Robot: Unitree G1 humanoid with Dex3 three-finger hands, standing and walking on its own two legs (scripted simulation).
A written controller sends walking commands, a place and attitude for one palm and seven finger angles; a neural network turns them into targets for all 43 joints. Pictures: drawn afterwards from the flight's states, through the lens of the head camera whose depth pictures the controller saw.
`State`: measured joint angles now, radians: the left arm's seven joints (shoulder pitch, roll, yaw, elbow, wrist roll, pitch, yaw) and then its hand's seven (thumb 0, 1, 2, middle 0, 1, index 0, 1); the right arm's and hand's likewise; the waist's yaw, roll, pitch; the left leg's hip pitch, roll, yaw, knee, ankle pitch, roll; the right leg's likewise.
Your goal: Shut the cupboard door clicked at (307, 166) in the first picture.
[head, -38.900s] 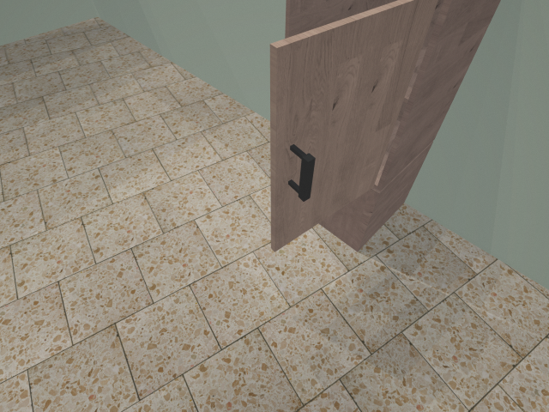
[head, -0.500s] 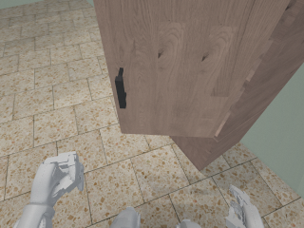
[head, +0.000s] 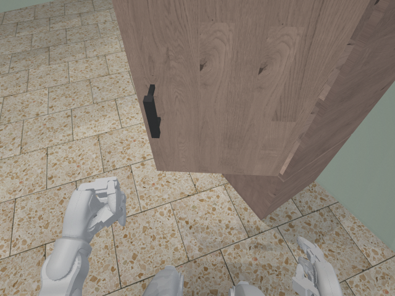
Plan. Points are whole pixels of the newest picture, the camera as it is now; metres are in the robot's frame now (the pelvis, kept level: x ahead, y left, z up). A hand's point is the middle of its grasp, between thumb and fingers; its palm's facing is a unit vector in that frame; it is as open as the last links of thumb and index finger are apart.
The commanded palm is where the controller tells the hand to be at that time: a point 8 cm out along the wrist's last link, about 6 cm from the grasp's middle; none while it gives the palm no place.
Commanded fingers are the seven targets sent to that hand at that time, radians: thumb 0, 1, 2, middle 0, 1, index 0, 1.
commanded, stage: bring the fist close to the handle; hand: left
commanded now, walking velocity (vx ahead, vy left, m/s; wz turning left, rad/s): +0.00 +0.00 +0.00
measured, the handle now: (153, 112) +0.51 +0.14 +0.06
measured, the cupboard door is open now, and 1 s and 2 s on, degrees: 53 53 43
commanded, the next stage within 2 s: push the door shut along its arc in 1.16 s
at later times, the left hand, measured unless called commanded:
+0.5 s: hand (148, 162) +0.37 +0.13 +0.06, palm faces -0.03 -1.00 -0.02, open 3.1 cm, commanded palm +0.35 +0.18 +0.07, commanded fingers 0.00 0.90 0.90 -1.30 -1.50 -1.30 -1.50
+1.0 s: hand (167, 141) +0.42 +0.10 +0.06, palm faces +0.00 -1.00 -0.04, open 3.1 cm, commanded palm +0.40 +0.15 +0.07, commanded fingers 0.00 0.90 0.90 -1.30 -1.50 -1.30 -1.50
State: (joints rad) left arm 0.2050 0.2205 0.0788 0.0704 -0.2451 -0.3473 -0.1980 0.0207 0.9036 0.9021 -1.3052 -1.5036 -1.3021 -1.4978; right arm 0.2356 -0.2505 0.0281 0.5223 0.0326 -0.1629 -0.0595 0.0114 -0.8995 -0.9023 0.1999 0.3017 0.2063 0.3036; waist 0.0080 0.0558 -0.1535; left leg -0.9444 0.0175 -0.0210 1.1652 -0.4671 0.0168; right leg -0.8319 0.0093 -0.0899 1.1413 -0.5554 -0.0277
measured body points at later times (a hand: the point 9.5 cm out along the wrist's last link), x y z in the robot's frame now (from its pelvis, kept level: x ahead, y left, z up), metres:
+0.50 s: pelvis +0.01 +0.00 +0.01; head +0.07 +0.00 +0.45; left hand +0.36 +0.18 +0.06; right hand +0.13 -0.25 -0.10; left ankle +0.06 +0.11 -0.65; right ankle +0.01 -0.11 -0.65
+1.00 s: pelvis +0.00 +0.00 +0.01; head +0.08 -0.01 +0.45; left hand +0.41 +0.15 +0.07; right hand +0.06 -0.26 -0.12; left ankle +0.06 +0.11 -0.65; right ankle +0.01 -0.11 -0.65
